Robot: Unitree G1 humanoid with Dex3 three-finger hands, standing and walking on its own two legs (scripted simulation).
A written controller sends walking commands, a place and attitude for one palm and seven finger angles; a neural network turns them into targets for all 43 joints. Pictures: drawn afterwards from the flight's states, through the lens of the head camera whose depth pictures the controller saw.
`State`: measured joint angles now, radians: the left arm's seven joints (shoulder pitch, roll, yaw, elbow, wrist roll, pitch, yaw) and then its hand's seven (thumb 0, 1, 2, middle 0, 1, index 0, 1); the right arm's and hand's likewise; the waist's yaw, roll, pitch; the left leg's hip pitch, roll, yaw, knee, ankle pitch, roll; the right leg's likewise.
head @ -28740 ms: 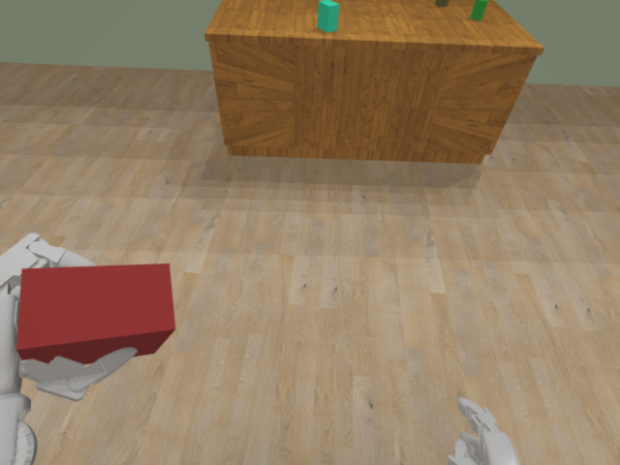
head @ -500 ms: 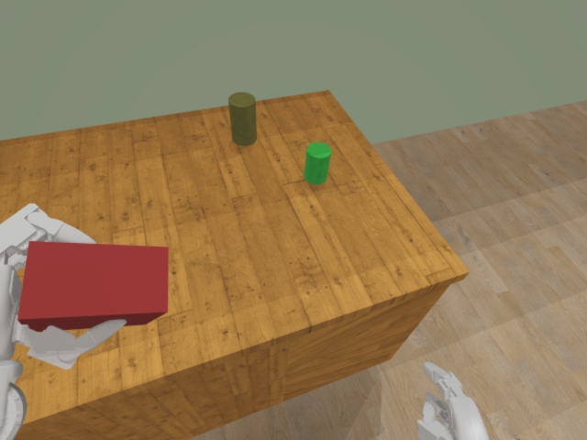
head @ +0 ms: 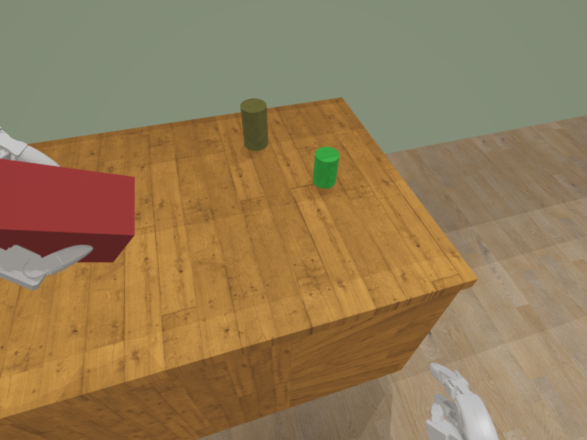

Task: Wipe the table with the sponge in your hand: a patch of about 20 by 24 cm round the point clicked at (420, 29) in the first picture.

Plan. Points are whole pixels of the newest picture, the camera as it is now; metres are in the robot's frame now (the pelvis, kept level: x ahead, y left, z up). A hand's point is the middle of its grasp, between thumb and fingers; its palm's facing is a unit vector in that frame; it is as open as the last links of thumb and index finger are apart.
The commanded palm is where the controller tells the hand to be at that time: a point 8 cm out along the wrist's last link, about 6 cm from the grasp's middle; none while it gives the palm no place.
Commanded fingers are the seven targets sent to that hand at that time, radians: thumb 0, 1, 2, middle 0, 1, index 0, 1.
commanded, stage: turn the palm down, sponge in hand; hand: left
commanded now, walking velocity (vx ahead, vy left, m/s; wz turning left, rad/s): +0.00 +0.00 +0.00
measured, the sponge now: (83, 220) +0.28 +0.26 +0.19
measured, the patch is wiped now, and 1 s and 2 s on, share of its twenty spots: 0.00 0.00 0.00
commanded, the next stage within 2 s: none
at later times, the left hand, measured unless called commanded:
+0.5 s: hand (86, 296) +0.22 +0.26 +0.13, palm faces +0.27 -0.56 -0.78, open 10.3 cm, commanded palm +0.17 +0.27 +0.17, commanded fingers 0.00 0.10 1.30 -1.20 -1.60 -1.20 -1.60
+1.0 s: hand (122, 303) +0.23 +0.23 +0.10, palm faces +0.14 -0.37 -0.92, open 10.3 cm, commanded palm +0.20 +0.26 +0.16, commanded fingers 0.00 0.10 1.30 -1.20 -1.60 -1.20 -1.60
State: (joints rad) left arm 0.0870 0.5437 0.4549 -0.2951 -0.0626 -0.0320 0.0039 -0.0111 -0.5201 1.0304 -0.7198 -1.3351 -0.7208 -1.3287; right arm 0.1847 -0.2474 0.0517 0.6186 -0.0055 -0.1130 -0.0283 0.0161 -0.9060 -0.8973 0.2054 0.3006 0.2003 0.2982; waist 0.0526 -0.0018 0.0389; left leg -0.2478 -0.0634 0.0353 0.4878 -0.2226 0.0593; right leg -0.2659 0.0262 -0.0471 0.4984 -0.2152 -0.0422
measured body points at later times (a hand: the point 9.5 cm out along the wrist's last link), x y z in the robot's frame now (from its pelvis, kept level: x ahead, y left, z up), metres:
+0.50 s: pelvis -0.01 -0.05 -0.02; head -0.01 -0.09 +0.43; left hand +0.20 +0.28 +0.17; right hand +0.20 -0.28 -0.11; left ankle +0.02 +0.07 -0.74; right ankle +0.03 -0.09 -0.74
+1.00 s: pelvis +0.01 -0.04 -0.02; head +0.02 -0.07 +0.43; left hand +0.22 +0.25 +0.15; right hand +0.21 -0.29 -0.11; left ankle +0.02 +0.08 -0.74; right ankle +0.03 -0.09 -0.74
